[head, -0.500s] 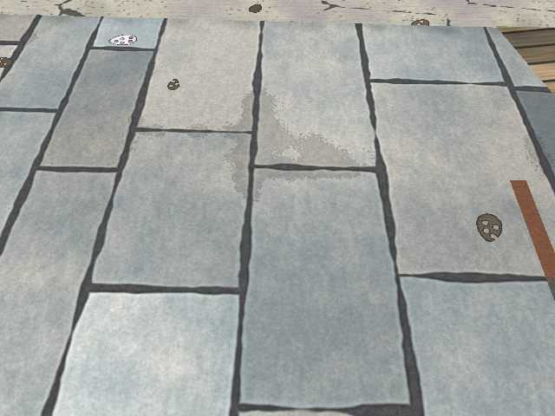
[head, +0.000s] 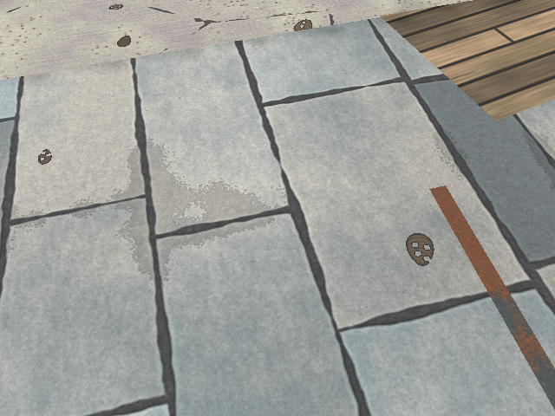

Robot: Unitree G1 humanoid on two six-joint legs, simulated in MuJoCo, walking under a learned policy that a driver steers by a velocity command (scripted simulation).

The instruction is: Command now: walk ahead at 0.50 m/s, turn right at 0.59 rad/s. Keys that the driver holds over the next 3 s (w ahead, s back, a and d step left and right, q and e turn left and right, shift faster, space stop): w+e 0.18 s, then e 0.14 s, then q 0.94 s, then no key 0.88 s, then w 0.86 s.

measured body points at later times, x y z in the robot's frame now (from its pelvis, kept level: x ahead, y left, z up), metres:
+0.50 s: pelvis +0.23 +0.05 +0.00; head +0.27 +0.06 +0.45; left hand +0.40 +0.29 -0.13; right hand +0.25 -0.22 -0.12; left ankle +0.30 +0.13 -0.74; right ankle +0.20 -0.08 -0.68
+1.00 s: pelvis +0.23 +0.05 -0.01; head +0.26 +0.05 +0.44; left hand +0.34 +0.32 -0.13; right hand +0.35 -0.22 -0.12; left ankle +0.21 +0.14 -0.72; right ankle +0.26 -0.07 -0.74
